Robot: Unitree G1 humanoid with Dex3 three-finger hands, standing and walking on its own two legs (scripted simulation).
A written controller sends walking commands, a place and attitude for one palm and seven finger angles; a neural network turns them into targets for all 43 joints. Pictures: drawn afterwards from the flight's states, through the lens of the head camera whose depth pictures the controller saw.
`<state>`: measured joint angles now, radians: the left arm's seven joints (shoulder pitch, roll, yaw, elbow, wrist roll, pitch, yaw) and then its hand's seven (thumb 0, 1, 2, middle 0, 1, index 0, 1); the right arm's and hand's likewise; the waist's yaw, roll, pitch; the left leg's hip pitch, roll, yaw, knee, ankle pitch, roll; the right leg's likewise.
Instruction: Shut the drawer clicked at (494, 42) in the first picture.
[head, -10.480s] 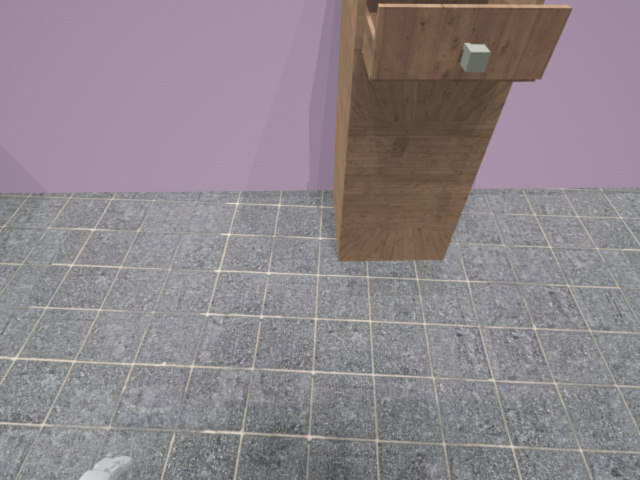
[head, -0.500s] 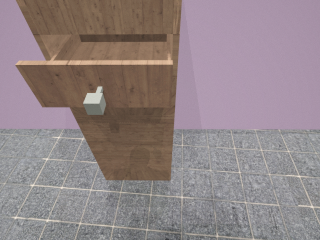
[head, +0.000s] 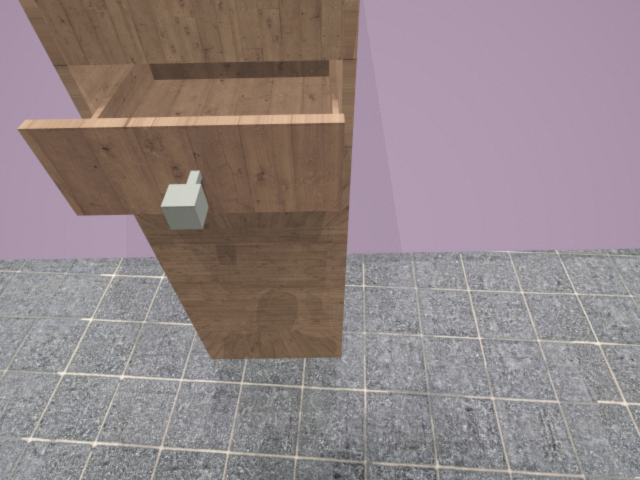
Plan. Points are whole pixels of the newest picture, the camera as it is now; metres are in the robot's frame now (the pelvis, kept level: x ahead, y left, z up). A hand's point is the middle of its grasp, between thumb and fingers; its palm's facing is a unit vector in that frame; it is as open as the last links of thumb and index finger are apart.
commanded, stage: look again from close up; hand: left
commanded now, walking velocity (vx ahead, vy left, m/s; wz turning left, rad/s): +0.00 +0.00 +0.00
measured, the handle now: (189, 195) +0.41 +0.19 +0.15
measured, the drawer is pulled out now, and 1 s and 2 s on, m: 0.16 0.16 0.16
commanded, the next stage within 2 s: raise the hand and make a fist in 0.06 s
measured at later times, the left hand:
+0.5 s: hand (214, 427) +0.17 +0.13 +0.03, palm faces -0.01 -1.00 +0.01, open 6.3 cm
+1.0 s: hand (173, 373) +0.21 +0.16 +0.09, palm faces +0.06 -1.00 -0.03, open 3.8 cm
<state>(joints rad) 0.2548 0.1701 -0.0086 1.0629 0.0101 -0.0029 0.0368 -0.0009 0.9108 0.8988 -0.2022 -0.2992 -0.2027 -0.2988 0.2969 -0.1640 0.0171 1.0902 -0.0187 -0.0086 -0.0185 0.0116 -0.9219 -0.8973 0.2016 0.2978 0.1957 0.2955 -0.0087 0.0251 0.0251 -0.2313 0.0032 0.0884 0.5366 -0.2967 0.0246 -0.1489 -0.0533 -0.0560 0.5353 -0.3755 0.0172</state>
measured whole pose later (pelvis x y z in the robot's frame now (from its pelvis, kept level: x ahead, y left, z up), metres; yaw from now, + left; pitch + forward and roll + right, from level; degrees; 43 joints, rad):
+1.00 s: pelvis -0.03 -0.03 -0.01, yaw +0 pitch +2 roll +0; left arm 0.27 0.24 0.23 -0.12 -0.31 -0.02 -0.20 0.01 0.90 0.90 -0.87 -1.02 -0.87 -1.02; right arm 0.31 -0.22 0.04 0.61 0.04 -0.22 -0.07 0.02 -0.90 -0.90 0.21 0.30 0.20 0.30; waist -0.01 0.05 -0.07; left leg -0.40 0.05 0.05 0.66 -0.30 -0.02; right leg -0.32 -0.01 -0.08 0.68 -0.40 -0.03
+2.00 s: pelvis -0.05 -0.03 +0.00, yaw +2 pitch -7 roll +0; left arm -0.17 0.25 0.16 -0.40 -0.25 0.61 -0.07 0.01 0.90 0.90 -1.40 -1.60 -1.40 -1.60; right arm 0.08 -0.25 0.11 0.63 0.06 -0.08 -0.07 0.01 -0.90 -0.90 0.20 0.30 0.20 0.30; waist 0.08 0.06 -0.02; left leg -0.15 0.03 0.03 0.46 -0.18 -0.01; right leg -0.07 -0.01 -0.10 0.48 -0.29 -0.03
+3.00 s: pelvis -0.03 -0.02 +0.01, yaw +1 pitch -3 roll +0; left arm -0.19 0.20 0.14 -0.01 -0.19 0.29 -0.06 0.01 0.90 0.90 -1.40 -1.60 -1.40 -1.60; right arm 0.17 -0.23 0.07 0.64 0.04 -0.07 -0.08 0.01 -0.90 -0.90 0.20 0.30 0.20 0.30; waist 0.03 0.03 -0.01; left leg -0.19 0.02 0.05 0.47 -0.22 0.00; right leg -0.11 -0.02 -0.08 0.47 -0.31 -0.01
